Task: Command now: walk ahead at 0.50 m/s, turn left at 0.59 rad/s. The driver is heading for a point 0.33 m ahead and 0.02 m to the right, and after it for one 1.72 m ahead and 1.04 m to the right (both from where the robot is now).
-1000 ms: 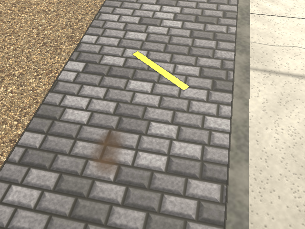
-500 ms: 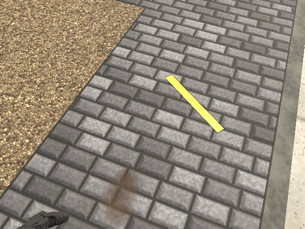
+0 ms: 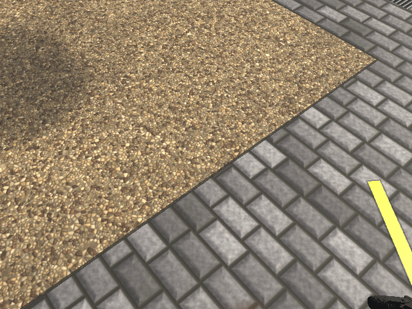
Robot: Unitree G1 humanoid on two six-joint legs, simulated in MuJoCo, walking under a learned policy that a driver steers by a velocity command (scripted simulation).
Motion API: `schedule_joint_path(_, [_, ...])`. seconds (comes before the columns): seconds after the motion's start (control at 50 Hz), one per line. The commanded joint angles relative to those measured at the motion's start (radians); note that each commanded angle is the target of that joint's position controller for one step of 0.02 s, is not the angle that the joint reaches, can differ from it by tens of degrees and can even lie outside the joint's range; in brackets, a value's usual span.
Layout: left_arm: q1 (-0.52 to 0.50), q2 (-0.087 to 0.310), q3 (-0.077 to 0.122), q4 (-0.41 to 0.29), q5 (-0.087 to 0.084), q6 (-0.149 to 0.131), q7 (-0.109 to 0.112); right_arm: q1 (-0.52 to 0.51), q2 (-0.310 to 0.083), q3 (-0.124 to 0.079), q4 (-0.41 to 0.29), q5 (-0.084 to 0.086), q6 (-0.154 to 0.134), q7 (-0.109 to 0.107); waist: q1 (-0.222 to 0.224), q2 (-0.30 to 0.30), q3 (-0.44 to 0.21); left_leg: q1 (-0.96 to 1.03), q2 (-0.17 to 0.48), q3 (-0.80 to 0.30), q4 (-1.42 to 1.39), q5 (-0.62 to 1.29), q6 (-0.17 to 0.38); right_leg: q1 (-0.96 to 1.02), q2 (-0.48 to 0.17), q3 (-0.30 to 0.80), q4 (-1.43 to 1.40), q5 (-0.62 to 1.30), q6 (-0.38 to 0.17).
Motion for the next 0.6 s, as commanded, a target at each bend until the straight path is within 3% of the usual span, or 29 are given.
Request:
schedule_joint_path(0.02, [-0.031, 0.191, 0.047, -0.045, -0.017, 0.0, 0.005, -0.106, -0.051, -0.011, -0.107, 0.002, -0.016, 0.018, -0.023, -0.11, 0.035, 0.03, -0.026, 0.055, -0.081, -0.04, 0.04, 0.014, -0.275, 0.06, -0.034, 0.552, -0.135])
schedule_joint_path(0.06, [-0.039, 0.224, 0.058, -0.044, -0.027, 0.012, 0.011, -0.046, -0.089, -0.032, -0.104, -0.006, -0.009, 0.018, -0.076, -0.143, -0.02, 0.156, -0.092, 0.112, -0.098, -0.144, 0.085, 0.048, -0.275, 0.02, 0.108, 0.893, -0.115])
schedule_joint_path(0.08, [-0.05, 0.233, 0.061, -0.046, -0.031, 0.02, 0.015, 0.065, -0.123, -0.053, -0.079, -0.006, -0.005, 0.015, -0.144, -0.14, -0.08, 0.301, -0.135, 0.134, -0.134, -0.147, 0.116, 0.03, -0.259, -0.005, 0.264, 1.007, -0.099])
schedule_joint_path(0.1, [-0.051, 0.211, 0.051, -0.051, -0.03, 0.021, 0.019, 0.239, -0.178, -0.086, -0.032, -0.003, 0.001, 0.001, -0.233, -0.109, -0.167, 0.566, -0.163, 0.114, -0.186, -0.084, 0.156, -0.094, -0.223, -0.027, 0.489, 0.944, -0.066])
schedule_joint_path(0.12, [-0.008, 0.112, 0.018, -0.074, 0.02, 0.014, 0.016, 0.346, -0.264, -0.107, -0.007, 0.006, 0.011, -0.022, -0.23, 0.099, -0.251, 0.865, 0.039, -0.192, -0.178, -0.017, 0.225, -0.394, -0.152, -0.022, 0.824, 0.277, -0.022])
schedule_joint_path(0.14, [0.031, 0.054, -0.011, -0.137, 0.018, -0.017, 0.003, 0.291, -0.323, -0.103, -0.047, 0.005, -0.007, -0.016, -0.144, 0.262, -0.411, 1.095, 0.243, -0.79, -0.366, -0.298, 0.433, -0.736, 0.047, 0.167, 1.124, -0.296, 0.018])
schedule_joint_path(0.16, [-0.07, 0.157, 0.01, -0.13, -0.023, -0.044, -0.012, 0.298, -0.213, -0.074, -0.044, -0.002, -0.02, -0.009, -0.218, 0.089, -0.388, 1.059, 0.246, -0.74, -0.444, -0.362, 0.371, -0.833, -0.021, 0.29, 1.157, -0.221, -0.001])
schedule_joint_path(0.18, [-0.115, 0.157, 0.009, -0.14, -0.049, -0.055, -0.018, 0.27, -0.171, -0.059, -0.028, -0.01, -0.031, -0.009, -0.203, 0.066, -0.249, 0.926, 0.221, -0.587, -0.446, -0.3, 0.329, -0.853, -0.061, 0.264, 1.107, -0.138, -0.022])
schedule_joint_path(0.2, [-0.122, 0.14, 0.004, -0.127, -0.035, -0.054, -0.01, 0.203, -0.143, -0.047, -0.027, -0.012, -0.039, -0.009, -0.156, -0.028, -0.162, 0.766, 0.184, -0.463, -0.446, -0.171, 0.292, -0.803, -0.113, 0.255, 1.027, -0.061, -0.022])
schedule_joint_path(0.22, [-0.116, 0.143, 0.009, -0.113, -0.015, -0.045, -0.006, 0.146, -0.105, -0.035, -0.028, -0.019, -0.044, -0.011, -0.122, -0.015, -0.123, 0.656, 0.148, -0.367, -0.456, -0.046, 0.271, -0.739, -0.145, 0.257, 0.957, -0.017, -0.017])
schedule_joint_path(0.24, [-0.083, 0.14, 0.01, -0.099, -0.015, -0.03, -0.01, 0.122, -0.094, -0.027, -0.029, -0.031, -0.05, -0.013, -0.094, 0.019, -0.111, 0.577, 0.13, -0.315, -0.481, 0.021, 0.263, -0.672, -0.162, 0.261, 0.941, 0.014, -0.013])
schedule_joint_path(0.28, [-0.047, 0.111, 0.007, -0.075, -0.014, -0.004, -0.01, 0.12, -0.099, -0.028, -0.004, -0.032, -0.067, -0.015, -0.075, 0.017, -0.099, 0.51, 0.12, -0.229, -0.528, 0.108, 0.266, -0.635, -0.164, 0.25, 0.899, 0.055, 0.005])
schedule_joint_path(0.32, [-0.088, 0.09, 0.001, -0.082, -0.011, 0.013, -0.005, 0.138, -0.116, -0.033, 0.025, -0.035, -0.08, -0.02, -0.083, 0.001, -0.055, 0.494, 0.115, -0.152, -0.566, 0.151, 0.256, -0.686, -0.163, 0.254, 0.83, 0.142, 0.022])
schedule_joint_path(0.4, [-0.174, 0.069, -0.003, -0.097, -0.016, 0.008, -0.014, 0.153, -0.113, -0.028, 0.061, -0.041, -0.084, -0.034, -0.12, 0.004, -0.013, 0.53, 0.076, -0.005, -0.594, 0.142, 0.195, -0.718, -0.125, 0.267, 0.601, 0.389, 0.021])
schedule_joint_path(0.46, [-0.254, 0.044, -0.013, -0.123, -0.019, 0.0, -0.031, 0.178, -0.127, -0.031, 0.09, -0.036, -0.084, -0.04, -0.158, 0.002, 0.022, 0.573, 0.092, 0.047, -0.618, 0.114, 0.17, -0.701, -0.096, 0.234, 0.449, 0.488, 0.006])
schedule_joint_path(0.54, [-0.332, 0.032, -0.02, -0.172, -0.016, -0.003, -0.06, 0.229, -0.138, -0.038, 0.136, -0.025, -0.061, -0.046, -0.188, -0.01, 0.052, 0.752, 0.15, 0.079, -0.56, 0.219, 0.162, -0.782, -0.074, 0.206, 0.351, 0.402, -0.032])
schedule_joint_path(0.6, [-0.307, 0.055, -0.01, -0.199, -0.012, 0.0, -0.077, 0.208, -0.169, -0.048, 0.137, -0.018, -0.035, -0.061, -0.148, 0.03, 0.003, 0.83, 0.166, 0.113, -0.418, 0.599, 0.132, -0.711, -0.015, 0.131, 0.334, 0.23, -0.08])
Keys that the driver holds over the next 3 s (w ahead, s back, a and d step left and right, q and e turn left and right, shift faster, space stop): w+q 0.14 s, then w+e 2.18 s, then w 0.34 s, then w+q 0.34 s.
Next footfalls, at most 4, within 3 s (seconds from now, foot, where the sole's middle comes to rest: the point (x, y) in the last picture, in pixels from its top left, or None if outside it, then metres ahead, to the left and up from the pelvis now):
0.10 left None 0.23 0.13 -0.77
0.66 right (255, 279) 0.56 -0.07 -0.77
1.12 left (213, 196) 0.86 0.09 -0.77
1.64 right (312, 177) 0.98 -0.28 -0.77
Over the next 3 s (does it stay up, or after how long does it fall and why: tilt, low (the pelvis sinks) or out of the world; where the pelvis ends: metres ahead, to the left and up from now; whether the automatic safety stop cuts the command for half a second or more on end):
stays up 1.30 -0.69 0.01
